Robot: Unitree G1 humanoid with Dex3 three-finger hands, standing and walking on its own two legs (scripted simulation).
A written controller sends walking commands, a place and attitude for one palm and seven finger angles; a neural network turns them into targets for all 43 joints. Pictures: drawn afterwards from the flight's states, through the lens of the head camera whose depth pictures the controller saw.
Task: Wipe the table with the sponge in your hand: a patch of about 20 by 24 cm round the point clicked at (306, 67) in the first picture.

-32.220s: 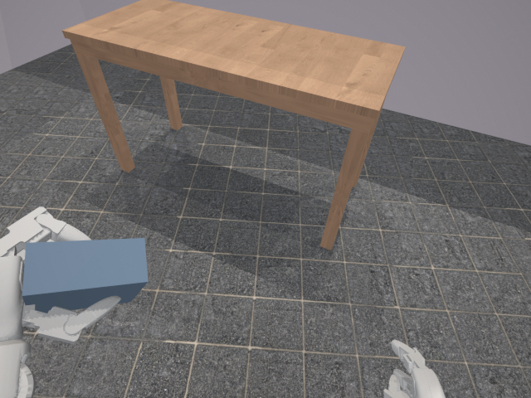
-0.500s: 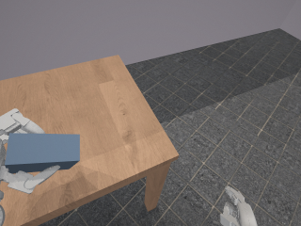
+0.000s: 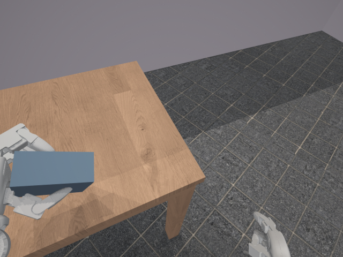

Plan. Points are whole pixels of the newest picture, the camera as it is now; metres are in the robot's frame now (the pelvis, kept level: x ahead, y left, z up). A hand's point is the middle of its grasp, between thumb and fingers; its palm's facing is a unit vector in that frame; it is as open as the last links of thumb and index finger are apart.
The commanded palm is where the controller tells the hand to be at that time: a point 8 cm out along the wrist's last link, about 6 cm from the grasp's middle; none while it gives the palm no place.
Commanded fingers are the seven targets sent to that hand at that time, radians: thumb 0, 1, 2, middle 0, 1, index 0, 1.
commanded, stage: shuffle to correct the standing spot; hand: left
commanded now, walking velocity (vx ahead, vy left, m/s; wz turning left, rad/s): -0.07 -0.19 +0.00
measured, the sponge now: (65, 174) +0.23 +0.21 +0.13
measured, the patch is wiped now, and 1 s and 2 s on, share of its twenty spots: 0.00 0.00 0.00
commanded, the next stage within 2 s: none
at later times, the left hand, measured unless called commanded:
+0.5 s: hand (40, 172) +0.22 +0.23 +0.17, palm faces +0.28 -0.84 -0.46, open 9.5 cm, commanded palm +0.15 +0.27 +0.18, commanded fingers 0.00 0.10 1.30 -1.20 -1.60 -1.20 -1.60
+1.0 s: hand (23, 177) +0.21 +0.25 +0.17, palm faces +0.33 -0.85 -0.41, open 9.5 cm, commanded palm +0.14 +0.29 +0.18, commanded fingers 0.00 0.10 1.30 -1.20 -1.60 -1.20 -1.60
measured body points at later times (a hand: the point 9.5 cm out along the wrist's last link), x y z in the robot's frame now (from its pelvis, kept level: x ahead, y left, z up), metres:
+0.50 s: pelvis -0.01 -0.01 +0.00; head +0.04 +0.01 +0.44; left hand +0.19 +0.27 +0.19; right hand +0.17 -0.24 -0.08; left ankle +0.03 +0.15 -0.74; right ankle -0.01 -0.08 -0.74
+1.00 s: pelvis -0.02 +0.01 +0.00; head +0.01 +0.03 +0.45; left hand +0.18 +0.29 +0.19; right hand +0.14 -0.22 -0.08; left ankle +0.03 +0.15 -0.74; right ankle -0.01 -0.08 -0.74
